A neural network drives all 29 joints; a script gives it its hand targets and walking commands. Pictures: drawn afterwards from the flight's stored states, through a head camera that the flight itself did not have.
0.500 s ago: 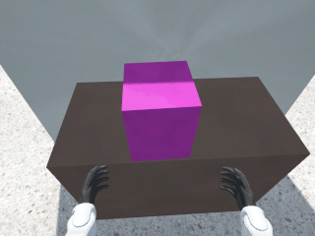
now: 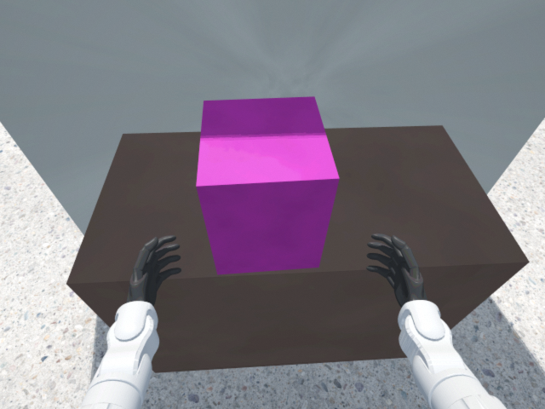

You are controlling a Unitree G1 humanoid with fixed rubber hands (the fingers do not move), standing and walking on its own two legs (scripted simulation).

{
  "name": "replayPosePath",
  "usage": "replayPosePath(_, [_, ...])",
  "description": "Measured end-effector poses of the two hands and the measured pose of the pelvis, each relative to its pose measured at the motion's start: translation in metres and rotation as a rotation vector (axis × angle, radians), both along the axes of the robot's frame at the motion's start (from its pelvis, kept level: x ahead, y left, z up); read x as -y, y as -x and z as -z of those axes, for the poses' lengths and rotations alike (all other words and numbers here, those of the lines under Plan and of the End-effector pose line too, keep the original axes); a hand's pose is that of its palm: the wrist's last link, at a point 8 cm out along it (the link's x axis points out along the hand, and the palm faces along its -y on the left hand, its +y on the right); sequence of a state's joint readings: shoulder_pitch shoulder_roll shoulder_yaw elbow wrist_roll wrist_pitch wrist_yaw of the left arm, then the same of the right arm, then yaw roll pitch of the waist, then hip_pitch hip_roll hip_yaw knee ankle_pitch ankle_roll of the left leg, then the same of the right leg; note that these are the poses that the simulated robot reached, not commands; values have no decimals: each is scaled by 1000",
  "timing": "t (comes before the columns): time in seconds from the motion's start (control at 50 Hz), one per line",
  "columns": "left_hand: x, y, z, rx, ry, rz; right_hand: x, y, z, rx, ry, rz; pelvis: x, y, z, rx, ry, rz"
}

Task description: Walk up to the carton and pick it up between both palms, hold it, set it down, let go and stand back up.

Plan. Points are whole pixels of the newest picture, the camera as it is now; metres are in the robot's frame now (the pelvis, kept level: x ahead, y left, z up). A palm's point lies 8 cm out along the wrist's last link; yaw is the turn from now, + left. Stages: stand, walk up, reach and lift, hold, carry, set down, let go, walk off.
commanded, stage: reach and lift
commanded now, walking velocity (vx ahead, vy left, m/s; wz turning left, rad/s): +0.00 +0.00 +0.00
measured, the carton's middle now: (264, 188) +0.51 +0.07 +0.01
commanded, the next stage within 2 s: none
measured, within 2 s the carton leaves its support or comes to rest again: neither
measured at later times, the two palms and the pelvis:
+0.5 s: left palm (141, 230) +0.36 +0.24 +0.07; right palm (405, 227) +0.39 -0.15 +0.07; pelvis +0.00 +0.01 +0.01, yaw -1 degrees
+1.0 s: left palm (140, 179) +0.42 +0.24 +0.12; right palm (401, 171) +0.46 -0.14 +0.12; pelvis +0.00 +0.01 +0.01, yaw -1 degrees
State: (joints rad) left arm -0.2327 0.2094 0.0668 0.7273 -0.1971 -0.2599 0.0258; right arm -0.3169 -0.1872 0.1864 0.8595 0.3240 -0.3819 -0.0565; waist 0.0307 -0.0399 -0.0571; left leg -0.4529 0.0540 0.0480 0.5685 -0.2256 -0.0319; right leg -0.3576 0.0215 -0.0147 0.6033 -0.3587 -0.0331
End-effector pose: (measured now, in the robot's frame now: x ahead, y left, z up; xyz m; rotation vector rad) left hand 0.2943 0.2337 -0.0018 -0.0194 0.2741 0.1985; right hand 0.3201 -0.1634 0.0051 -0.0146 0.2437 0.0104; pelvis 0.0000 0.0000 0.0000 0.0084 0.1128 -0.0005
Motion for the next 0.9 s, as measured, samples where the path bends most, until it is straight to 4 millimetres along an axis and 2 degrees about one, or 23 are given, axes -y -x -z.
replayPosePath(0.22, [-3, -30, -36, -7, 1, 13, -7, -32, -32, -10, -4, 11, -3, 1, -8, 11, 8, 1])
replayPosePath(0.9, [-9, -110, -110, -31, -12, -3, -18, -124, -105, -20, -4, 21, -9, -2, -12, -104, 25, 7])
